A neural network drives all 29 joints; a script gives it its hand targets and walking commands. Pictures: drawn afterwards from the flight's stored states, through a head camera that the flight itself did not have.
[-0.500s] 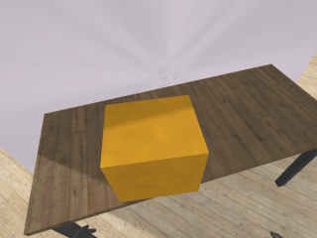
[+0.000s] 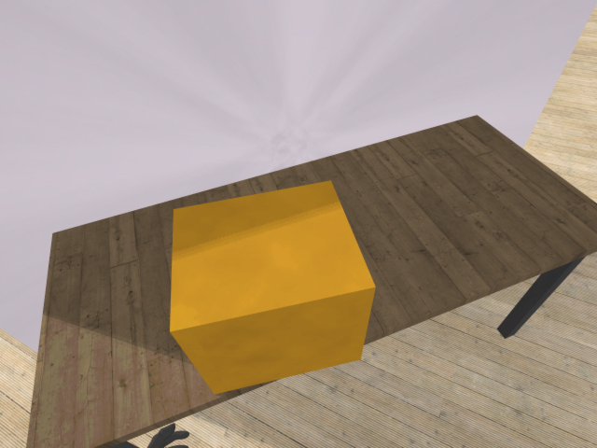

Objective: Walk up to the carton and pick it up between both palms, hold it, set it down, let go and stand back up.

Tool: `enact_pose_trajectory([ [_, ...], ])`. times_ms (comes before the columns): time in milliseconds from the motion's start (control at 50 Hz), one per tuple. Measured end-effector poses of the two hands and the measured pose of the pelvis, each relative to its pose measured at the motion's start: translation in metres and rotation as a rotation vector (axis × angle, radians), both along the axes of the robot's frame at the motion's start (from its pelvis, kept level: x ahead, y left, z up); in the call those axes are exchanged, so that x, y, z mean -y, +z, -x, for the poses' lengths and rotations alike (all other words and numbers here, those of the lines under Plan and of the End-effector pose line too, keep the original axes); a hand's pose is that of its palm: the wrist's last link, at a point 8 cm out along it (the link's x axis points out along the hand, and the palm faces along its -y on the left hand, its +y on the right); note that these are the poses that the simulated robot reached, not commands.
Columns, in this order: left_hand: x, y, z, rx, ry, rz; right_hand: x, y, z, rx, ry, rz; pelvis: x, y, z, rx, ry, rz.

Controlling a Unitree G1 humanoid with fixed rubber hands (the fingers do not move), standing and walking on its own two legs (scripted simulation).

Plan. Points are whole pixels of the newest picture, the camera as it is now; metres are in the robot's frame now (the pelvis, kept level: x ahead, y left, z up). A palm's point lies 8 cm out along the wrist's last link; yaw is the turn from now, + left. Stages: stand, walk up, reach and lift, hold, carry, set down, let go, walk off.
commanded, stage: stand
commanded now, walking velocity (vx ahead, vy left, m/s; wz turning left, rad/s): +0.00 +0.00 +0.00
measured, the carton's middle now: (272, 288) +0.39 +0.07 -0.06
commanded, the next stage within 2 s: none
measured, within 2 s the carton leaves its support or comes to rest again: neither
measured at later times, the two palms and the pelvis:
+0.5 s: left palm out of the picture +0.13 +0.24 -0.10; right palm out of the picture +0.06 -0.26 -0.13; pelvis +0.02 +0.01 +0.00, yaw -2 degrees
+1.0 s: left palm out of the picture +0.12 +0.24 -0.11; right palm out of the picture +0.03 -0.26 -0.14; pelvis +0.03 +0.00 +0.00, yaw -3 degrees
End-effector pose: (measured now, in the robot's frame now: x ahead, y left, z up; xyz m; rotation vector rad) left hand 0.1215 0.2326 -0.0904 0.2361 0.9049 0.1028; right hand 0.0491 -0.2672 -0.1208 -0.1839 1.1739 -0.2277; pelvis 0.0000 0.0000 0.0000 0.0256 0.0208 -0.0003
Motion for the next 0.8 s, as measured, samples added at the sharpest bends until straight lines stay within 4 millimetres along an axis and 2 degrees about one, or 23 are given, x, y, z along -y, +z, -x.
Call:
enact_pose_trajectory([
  [140,0.000,-0.002,0.006,-0.040,0.006,-0.016,0.002,-0.005,-0.009,-0.002,-0.011,-0.011,0.002,-0.001,-0.006,0.002,-0.009,-0.002],
  [320,-0.005,-0.004,-0.001,-0.050,0.012,-0.025,-0.001,-0.004,-0.016,-0.002,-0.017,-0.012,-0.002,0.000,-0.014,-0.008,-0.018,0.003],
  [440,-0.009,-0.008,-0.010,-0.057,0.000,-0.016,-0.006,-0.001,-0.013,-0.005,-0.030,0.000,-0.005,0.000,-0.018,-0.004,-0.033,-0.002],
  [600,-0.008,-0.006,-0.016,-0.078,-0.017,-0.043,-0.011,-0.014,-0.002,-0.049,-0.061,-0.035,-0.004,-0.001,-0.024,0.005,-0.041,0.000],
  [800,-0.008,-0.013,-0.010,-0.118,-0.006,-0.033,-0.012,-0.011,0.011,-0.093,-0.061,-0.028,-0.006,0.001,-0.026,0.003,-0.045,0.000],
])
